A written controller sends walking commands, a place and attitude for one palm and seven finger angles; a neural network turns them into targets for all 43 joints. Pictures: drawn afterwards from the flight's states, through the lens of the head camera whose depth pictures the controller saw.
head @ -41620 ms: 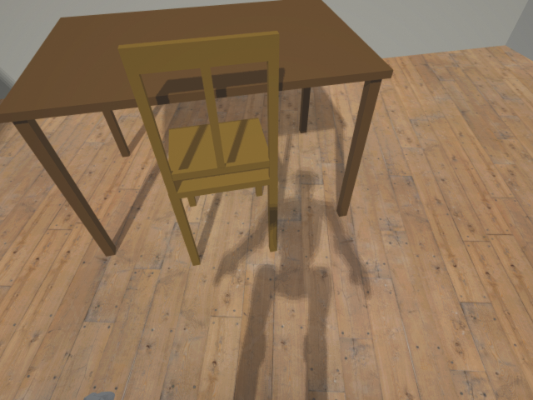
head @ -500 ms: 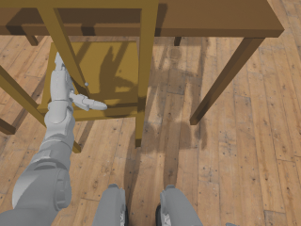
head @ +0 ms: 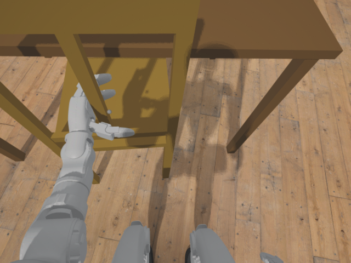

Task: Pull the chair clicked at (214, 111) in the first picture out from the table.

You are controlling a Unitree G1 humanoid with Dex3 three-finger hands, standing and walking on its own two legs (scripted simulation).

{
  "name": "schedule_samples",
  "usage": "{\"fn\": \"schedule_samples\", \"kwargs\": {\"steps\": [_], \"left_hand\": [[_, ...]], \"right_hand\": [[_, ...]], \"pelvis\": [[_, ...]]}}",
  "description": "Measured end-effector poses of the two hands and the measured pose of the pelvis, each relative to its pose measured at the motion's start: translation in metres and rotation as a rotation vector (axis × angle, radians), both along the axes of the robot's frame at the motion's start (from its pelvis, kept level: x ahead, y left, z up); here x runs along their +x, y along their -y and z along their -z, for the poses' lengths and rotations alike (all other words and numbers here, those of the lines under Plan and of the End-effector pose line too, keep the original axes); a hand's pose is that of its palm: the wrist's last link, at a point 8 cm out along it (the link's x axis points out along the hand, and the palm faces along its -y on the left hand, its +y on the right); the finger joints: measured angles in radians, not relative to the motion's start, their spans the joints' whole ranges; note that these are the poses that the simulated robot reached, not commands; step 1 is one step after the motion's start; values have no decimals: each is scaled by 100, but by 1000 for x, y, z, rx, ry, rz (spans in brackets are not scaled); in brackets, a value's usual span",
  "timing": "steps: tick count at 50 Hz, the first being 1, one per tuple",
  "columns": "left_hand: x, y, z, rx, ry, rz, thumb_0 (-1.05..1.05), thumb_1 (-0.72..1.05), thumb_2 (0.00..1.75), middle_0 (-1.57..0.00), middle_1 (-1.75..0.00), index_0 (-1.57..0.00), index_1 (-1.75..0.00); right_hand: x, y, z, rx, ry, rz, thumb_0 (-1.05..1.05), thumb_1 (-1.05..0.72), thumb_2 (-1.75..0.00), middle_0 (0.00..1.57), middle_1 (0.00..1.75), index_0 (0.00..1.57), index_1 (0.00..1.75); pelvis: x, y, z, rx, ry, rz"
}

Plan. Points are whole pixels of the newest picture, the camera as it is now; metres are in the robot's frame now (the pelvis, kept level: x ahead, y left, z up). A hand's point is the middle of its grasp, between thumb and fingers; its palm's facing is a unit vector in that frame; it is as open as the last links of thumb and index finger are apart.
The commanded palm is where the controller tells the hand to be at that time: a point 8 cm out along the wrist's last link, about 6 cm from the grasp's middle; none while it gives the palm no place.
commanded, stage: hook a spindle and tug to test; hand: left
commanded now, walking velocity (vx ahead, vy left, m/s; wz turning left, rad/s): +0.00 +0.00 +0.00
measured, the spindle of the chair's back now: (95, 97) +0.46 +0.17 +0.05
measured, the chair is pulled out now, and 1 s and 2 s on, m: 0.00 0.02 0.14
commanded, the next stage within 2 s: step backward, pulling the chair out in 1.02 s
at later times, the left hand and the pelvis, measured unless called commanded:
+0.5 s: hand (109, 113) +0.44 +0.15 +0.02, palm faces +0.07 -1.00 -0.01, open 5.2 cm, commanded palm +0.41 +0.18 +0.02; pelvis +0.00 +0.00 +0.00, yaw +0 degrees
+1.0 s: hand (112, 122) +0.42 +0.14 +0.02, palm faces +0.05 -1.00 -0.01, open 5.2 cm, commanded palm +0.38 +0.18 +0.02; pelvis +0.01 +0.00 +0.01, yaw +0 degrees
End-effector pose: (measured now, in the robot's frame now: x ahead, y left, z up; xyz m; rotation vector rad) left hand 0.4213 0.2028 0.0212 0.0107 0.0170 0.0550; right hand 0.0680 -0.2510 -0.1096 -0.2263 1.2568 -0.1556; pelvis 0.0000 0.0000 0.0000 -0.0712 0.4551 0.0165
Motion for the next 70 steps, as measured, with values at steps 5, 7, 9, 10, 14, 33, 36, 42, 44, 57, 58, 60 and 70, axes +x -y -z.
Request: {"fn": "schedule_samples", "kwargs": {"steps": [5,7,9,10,14,33,36,42,44,57,58,60,70], "left_hand": [[-1,0,0,-3,-4,1,-1,-15,45,-42,-118,-42,-119],[-1,0,-1,-6,-6,-2,-1,-6,49,-44,-126,-44,-126],[-2,0,-1,-6,-7,-3,-1,5,53,-46,-132,-46,-132],[-3,1,-1,-4,-7,-2,-1,10,55,-47,-134,-47,-134],[-5,1,-2,4,-8,-1,-1,32,65,-48,-140,-48,-140],[-8,3,-2,-7,-14,-9,1,71,80,-46,-145,-48,-145],[-11,4,-2,-7,-14,-5,1,71,79,-45,-145,-48,-145],[-18,6,-2,-7,-14,0,1,72,78,-44,-145,-47,-145],[-21,7,-2,-5,-13,2,1,72,77,-44,-145,-46,-145],[-35,11,-2,2,-5,11,0,72,78,-45,-145,-45,-145],[-35,10,-3,24,-21,7,0,71,78,-45,-145,-45,-145],[-37,9,-9,79,-110,-5,-2,68,75,-46,-145,-45,-145],[-44,12,-29,92,-435,-36,4,67,73,-35,-119,-49,-145]], "right_hand": [[11,0,-1,2,14,-8,0,-90,-89,20,30,20,30],[13,0,-1,4,18,-10,0,-90,-89,20,30,20,30],[15,0,-1,7,19,-12,0,-90,-89,20,30,20,30],[16,0,-1,8,19,-13,0,-90,-89,20,30,20,30],[17,0,-1,12,21,-15,0,-90,-89,20,30,20,30],[5,3,-2,16,15,13,0,-90,-89,20,30,20,30],[7,3,-4,17,20,16,0,-90,-89,20,30,20,30],[14,2,-6,22,36,13,0,-90,-89,20,30,20,30],[18,1,-7,24,42,9,0,-90,-89,20,30,20,30],[46,-3,-6,34,104,-34,0,-90,-89,20,30,20,30],[47,-3,-7,34,100,-18,0,-90,-89,20,30,20,30],[47,-6,-18,30,92,25,0,-90,-89,20,30,20,30],[36,-6,-88,-40,68,84,0,-90,-89,20,30,21,30]], "pelvis": [[3,0,-1,0,0,-2],[4,0,-2,0,0,-3],[5,1,-2,1,0,-3],[6,1,-3,1,0,-3],[6,1,-3,2,2,-4],[6,3,-4,9,6,7],[7,3,-5,9,8,9],[11,2,-7,10,12,10],[12,2,-8,12,13,11],[13,3,-7,15,18,2],[12,3,-9,17,37,1],[12,3,-22,23,93,-3],[26,-4,-86,30,198,6]]}}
